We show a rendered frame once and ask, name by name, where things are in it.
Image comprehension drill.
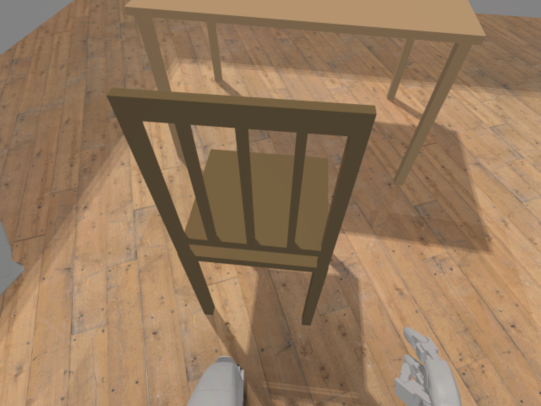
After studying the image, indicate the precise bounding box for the right robot hand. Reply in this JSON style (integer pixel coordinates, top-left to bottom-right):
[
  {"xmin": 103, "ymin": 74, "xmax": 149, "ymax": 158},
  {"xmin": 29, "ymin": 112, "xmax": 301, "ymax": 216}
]
[{"xmin": 395, "ymin": 326, "xmax": 462, "ymax": 406}]

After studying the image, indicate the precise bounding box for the table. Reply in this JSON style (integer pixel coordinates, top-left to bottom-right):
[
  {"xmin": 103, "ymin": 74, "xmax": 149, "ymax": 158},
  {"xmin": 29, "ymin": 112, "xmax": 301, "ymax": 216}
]
[{"xmin": 124, "ymin": 0, "xmax": 486, "ymax": 185}]

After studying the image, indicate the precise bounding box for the robot left shin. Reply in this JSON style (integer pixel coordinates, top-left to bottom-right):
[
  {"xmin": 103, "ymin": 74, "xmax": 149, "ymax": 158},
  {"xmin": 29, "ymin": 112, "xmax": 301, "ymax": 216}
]
[{"xmin": 216, "ymin": 356, "xmax": 236, "ymax": 365}]

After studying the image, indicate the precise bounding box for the left robot hand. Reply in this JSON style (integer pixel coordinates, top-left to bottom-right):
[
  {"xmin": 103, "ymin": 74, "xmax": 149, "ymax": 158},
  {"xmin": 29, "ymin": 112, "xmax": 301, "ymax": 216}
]
[{"xmin": 0, "ymin": 221, "xmax": 24, "ymax": 296}]

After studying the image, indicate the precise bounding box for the robot left thigh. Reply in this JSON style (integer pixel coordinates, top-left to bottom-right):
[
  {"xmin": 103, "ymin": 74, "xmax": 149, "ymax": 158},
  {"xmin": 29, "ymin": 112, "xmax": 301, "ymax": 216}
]
[{"xmin": 187, "ymin": 362, "xmax": 244, "ymax": 406}]

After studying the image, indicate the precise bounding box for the chair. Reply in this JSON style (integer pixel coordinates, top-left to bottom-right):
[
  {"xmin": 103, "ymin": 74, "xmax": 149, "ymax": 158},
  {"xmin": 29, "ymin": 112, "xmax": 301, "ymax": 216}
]
[{"xmin": 107, "ymin": 88, "xmax": 376, "ymax": 326}]

